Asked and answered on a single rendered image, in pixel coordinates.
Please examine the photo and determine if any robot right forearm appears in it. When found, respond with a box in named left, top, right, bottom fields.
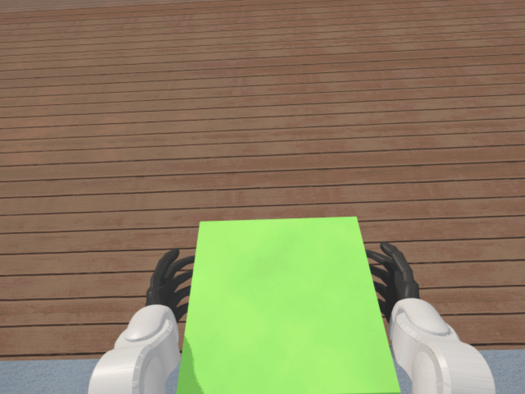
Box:
left=388, top=298, right=496, bottom=394

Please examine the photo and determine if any robot left hand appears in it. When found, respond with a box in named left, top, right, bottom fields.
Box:
left=144, top=248, right=195, bottom=323

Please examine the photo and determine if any carton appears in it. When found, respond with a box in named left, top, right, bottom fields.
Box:
left=176, top=217, right=401, bottom=394

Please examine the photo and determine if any robot left forearm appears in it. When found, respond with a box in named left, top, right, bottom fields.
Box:
left=88, top=305, right=180, bottom=394

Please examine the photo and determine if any robot right hand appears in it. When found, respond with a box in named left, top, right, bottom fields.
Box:
left=365, top=241, right=420, bottom=323

